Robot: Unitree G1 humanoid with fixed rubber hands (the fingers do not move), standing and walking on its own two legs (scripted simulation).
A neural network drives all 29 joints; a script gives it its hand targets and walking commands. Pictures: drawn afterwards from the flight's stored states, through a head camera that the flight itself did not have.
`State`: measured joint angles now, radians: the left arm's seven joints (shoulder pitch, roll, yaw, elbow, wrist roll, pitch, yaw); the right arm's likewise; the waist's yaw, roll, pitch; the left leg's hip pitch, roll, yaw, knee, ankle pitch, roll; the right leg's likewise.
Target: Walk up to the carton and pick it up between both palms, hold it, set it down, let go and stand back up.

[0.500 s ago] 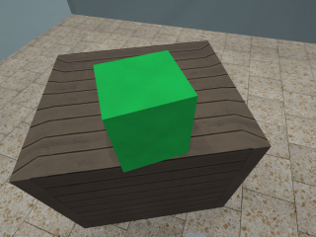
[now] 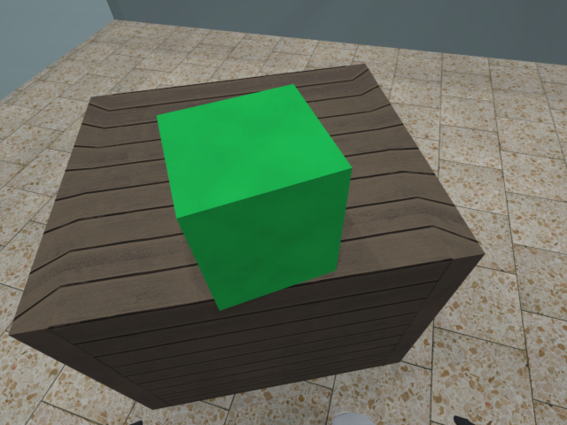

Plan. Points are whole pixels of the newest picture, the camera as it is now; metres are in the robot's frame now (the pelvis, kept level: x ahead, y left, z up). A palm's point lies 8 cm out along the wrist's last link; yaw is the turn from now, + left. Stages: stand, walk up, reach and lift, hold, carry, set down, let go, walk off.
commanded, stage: walk up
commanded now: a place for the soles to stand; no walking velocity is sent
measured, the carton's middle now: (255, 200) +0.43 +0.05 +0.06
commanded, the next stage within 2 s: reach and lift in 0.38 s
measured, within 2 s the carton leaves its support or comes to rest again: neither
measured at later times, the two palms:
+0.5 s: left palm out of the picture +0.11 +0.25 -0.12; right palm out of the picture +0.08 -0.27 -0.14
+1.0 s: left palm (139, 415) +0.15 +0.22 -0.06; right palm (494, 399) +0.16 -0.27 -0.07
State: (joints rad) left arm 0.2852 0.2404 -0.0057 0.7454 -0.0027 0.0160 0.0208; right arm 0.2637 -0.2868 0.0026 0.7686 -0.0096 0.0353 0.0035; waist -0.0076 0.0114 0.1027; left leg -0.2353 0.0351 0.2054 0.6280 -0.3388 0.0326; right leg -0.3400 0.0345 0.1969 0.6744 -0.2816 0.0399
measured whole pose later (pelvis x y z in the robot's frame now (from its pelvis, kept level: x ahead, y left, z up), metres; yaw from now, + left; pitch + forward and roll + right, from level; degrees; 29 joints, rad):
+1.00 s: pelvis +0.01 -0.04 +0.01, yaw +7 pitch -6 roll +0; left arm 0.15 0.20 0.05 0.48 0.04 0.27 0.08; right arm 0.23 -0.21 -0.09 0.67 0.03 -0.08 0.08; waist -0.03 -0.04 0.07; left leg -0.17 0.05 0.06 0.56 -0.29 -0.02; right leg -0.21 0.00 0.00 0.57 -0.26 -0.01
